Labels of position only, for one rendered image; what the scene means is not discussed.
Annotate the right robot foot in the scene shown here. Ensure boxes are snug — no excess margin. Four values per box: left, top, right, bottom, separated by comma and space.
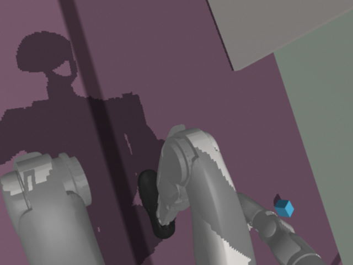
138, 169, 175, 239

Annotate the right robot arm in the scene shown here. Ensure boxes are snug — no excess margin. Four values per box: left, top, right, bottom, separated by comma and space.
252, 209, 327, 265

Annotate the right robot hand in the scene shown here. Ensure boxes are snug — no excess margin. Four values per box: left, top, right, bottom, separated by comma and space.
237, 193, 265, 231

